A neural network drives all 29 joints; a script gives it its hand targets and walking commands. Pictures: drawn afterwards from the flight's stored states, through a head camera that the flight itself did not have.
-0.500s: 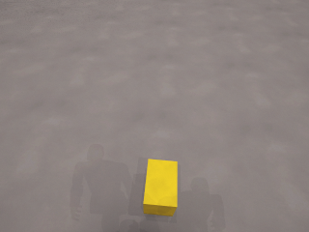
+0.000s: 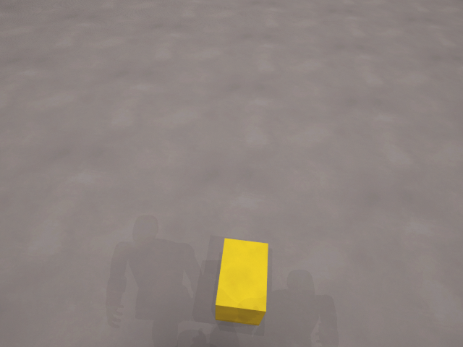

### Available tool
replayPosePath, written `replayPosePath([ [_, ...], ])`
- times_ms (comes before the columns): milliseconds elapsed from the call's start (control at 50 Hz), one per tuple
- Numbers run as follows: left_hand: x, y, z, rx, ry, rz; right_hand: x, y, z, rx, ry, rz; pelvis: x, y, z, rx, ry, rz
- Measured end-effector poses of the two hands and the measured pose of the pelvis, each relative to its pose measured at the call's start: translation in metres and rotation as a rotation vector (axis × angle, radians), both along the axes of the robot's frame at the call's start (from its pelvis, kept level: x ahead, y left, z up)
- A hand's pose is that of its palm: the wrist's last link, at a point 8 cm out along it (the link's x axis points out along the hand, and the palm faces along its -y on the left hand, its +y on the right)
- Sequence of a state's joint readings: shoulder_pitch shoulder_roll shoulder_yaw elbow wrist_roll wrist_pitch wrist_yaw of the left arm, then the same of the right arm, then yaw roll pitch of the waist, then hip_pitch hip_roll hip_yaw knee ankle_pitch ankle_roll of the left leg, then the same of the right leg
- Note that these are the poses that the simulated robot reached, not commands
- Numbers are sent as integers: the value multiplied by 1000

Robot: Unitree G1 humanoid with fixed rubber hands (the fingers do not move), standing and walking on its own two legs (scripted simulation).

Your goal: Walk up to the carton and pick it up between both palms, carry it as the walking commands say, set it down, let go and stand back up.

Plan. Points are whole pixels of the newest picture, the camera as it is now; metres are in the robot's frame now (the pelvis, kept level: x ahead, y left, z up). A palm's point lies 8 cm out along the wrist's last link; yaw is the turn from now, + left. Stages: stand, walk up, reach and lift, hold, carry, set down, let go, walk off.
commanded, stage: walk up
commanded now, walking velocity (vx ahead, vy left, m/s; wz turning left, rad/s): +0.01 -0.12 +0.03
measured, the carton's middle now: (241, 281) +0.46 -0.06 -0.66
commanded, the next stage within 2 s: stand in 1.90 s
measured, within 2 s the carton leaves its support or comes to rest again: neither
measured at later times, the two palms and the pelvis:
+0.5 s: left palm out of the picture -0.05 +0.16 -0.11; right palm out of the picture +0.11 -0.29 -0.13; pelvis +0.03 -0.06 +0.01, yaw +1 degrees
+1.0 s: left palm out of the picture +0.07 +0.12 -0.12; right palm out of the picture +0.04 -0.36 -0.14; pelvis +0.03 -0.11 +0.01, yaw +0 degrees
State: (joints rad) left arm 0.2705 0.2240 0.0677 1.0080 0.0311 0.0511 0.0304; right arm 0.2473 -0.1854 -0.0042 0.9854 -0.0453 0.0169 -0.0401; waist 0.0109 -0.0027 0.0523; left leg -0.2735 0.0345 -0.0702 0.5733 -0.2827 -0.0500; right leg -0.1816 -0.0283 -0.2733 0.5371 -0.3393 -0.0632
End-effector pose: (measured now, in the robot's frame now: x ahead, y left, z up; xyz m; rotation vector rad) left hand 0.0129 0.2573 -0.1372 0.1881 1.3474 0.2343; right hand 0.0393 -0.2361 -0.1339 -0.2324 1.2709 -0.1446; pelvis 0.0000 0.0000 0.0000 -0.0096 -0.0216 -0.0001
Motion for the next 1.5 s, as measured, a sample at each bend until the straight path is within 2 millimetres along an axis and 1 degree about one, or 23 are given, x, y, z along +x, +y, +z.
replayPosePath([
  [60,0,-4,0,-5,2,-2,-4,-4,1,-10,-3,-14,-1,-4,0,8,9,-13],
  [100,1,-8,2,-3,5,-13,-9,-14,1,-19,3,-31,-3,-10,1,7,18,-16],
  [180,0,-22,7,10,-3,-30,-19,-46,-1,-43,23,-59,-6,-28,0,9,35,-28],
  [220,-6,-31,8,21,-2,-31,-19,-62,-4,-46,31,-51,-7,-38,-2,13,36,-25],
  [260,-15,-42,13,21,9,-16,-15,-71,0,-40,38,-37,-5,-46,2,23,30,-6],
  [360,-38,-69,25,4,50,30,17,-75,7,14,8,21,9,-58,15,44,16,8],
  [440,-56,-87,27,-13,102,62,46,-69,5,45,-27,43,20,-61,16,45,7,10],
  [540,-71,-102,19,-47,194,102,83,-49,2,70,-75,56,30,-61,10,26,3,15],
  [580,-71,-104,12,-61,216,117,97,-41,1,69,-103,60,35,-59,6,13,3,17],
  [620,-66,-102,4,-70,223,114,104,-37,1,59,-126,54,38,-58,2,15,3,14],
  [680,-42,-98,0,-69,193,76,94,-44,5,34,-123,16,38,-61,4,13,4,3],
  [800,32,-97,1,-54,31,-19,45,-79,10,-13,-33,-53,32,-78,9,3,9,2],
  [860,58,-107,4,-35,-44,-49,24,-98,3,-6,7,-76,29,-91,6,13,2,5],
  [920,65,-121,5,-14,-85,-62,10,-116,-8,14,42,-87,28,-107,0,30,-5,3],
  [980,60,-132,16,-13,-89,-58,2,-125,-5,27,78,-86,29,-114,8,38,-7,2],
  [1040,57,-137,23,-12,-88,-46,-1,-126,-1,40,91,-78,31,-116,14,42,-1,3],
  [1100,56,-136,22,-15,-82,-38,-1,-123,0,40,92,-70,33,-116,14,33,5,8],
  [1160,51,-131,13,-25,-63,-29,1,-117,-2,30,81,-61,33,-112,10,4,8,21],
  [1240,41,-132,8,-45,-35,-19,7,-104,4,43,59,-53,34,-111,12,17,1,18],
  [1300,29,-127,8,-28,-16,-4,12,-102,1,47,61,-51,34,-105,9,16,10,3],
  [1400,0,-89,16,29,43,32,32,-92,5,31,23,-23,33,-81,11,31,34,-18],
  [1460,-3,-59,14,36,73,14,41,-79,9,8,-19,-32,35,-62,8,27,40,-32],
  [1500,2,-41,6,31,80,-11,39,-71,8,-17,-38,-51,35,-49,2,15,37,-39],
])
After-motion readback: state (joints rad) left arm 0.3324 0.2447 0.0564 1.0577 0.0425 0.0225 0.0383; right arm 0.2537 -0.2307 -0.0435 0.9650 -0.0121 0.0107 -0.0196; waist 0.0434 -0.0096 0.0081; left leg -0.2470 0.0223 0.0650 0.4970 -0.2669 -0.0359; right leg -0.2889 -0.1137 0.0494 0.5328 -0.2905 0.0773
